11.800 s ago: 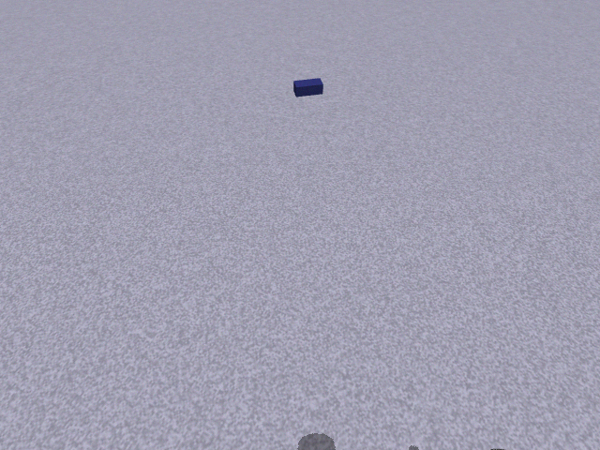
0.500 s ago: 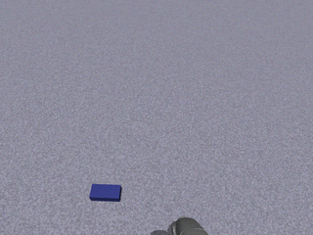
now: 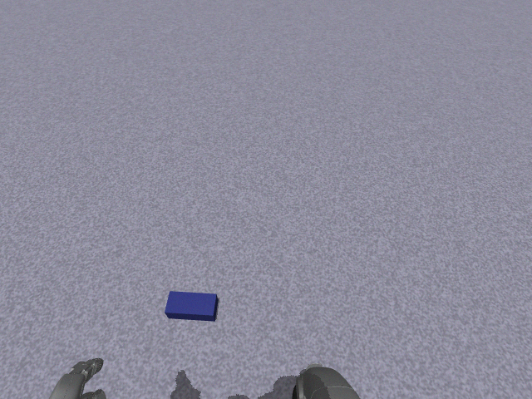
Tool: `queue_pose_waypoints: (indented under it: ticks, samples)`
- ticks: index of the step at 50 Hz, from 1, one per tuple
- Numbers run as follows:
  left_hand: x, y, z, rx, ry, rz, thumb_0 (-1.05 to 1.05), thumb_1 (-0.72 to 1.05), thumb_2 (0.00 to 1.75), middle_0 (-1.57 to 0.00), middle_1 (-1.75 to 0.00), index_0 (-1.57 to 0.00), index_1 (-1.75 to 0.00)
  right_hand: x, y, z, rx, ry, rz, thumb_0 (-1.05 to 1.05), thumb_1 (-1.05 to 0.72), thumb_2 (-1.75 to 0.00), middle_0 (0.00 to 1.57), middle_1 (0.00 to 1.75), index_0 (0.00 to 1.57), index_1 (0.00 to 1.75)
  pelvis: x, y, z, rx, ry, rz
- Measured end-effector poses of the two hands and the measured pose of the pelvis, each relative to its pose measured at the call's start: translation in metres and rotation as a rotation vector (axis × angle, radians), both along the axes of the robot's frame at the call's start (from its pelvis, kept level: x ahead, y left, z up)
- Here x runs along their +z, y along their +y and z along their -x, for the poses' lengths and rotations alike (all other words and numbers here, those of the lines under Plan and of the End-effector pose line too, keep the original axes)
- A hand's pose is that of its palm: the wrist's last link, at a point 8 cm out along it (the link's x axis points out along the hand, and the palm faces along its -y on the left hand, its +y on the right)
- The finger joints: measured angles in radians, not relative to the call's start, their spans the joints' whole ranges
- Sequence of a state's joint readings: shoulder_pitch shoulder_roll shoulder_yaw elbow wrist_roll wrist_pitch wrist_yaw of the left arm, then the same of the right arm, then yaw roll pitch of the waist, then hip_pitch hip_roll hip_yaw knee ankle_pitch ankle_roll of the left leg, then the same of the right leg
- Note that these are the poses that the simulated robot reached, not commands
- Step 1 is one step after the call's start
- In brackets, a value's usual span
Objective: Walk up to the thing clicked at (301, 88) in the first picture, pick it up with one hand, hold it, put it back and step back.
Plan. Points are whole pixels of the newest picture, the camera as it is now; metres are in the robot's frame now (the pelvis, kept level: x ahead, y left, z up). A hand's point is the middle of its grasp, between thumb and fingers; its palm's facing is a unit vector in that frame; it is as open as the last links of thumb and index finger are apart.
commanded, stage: walk up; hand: left
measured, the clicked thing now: (192, 306) +0.49 +0.25 -0.72
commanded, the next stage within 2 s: stand in 0.16 s
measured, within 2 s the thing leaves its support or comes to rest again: neither
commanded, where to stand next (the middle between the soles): +0.05 -0.01 m, yaw -5 degrees
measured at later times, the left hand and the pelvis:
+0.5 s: hand out of the picture +0.11 +0.22 -0.11, palm faces -0.02 -0.94 -0.34, open 7.4 cm; pelvis +0.00 -0.02 +0.03, yaw -1 degrees
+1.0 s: hand out of the picture +0.06 +0.23 -0.12, palm faces -0.02 -0.94 -0.35, open 7.4 cm; pelvis -0.01 -0.03 +0.03, yaw +0 degrees
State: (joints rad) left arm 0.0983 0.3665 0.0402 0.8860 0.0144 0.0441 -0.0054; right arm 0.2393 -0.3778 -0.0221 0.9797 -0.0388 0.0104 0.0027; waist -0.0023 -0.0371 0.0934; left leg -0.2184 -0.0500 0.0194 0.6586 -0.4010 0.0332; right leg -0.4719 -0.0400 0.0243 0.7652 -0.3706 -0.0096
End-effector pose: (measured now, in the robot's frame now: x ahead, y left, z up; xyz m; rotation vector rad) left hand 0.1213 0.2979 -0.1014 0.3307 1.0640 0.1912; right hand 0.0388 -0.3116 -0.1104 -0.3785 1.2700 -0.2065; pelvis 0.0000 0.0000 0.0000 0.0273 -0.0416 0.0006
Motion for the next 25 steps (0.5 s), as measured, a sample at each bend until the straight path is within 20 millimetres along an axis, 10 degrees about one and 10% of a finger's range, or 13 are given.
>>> queue_pose_waypoints:
  ticks: [10,25]
  samples:
    - [0.000,0.009,0.056,0.027,0.193,-0.035,0.01,0.91,0.90,-0.20,-0.30,-0.20,-0.30,0.010,-0.011,0.001,-0.048,-0.021,-0.008,0.01,-0.90,-0.89,0.20,0.30,0.20,0.31,0.010,-0.008,-0.008,-0.026,-0.007,0.042]
    - [0.024,-0.032,0.018,-0.003,0.037,0.014,0.01,0.90,0.90,-0.20,-0.30,-0.20,-0.30,0.019,0.000,-0.057,0.004,-0.166,-0.085,0.01,-0.91,-0.89,0.20,0.30,0.20,0.30,0.027,-0.022,0.000,-0.011,-0.025,0.016]
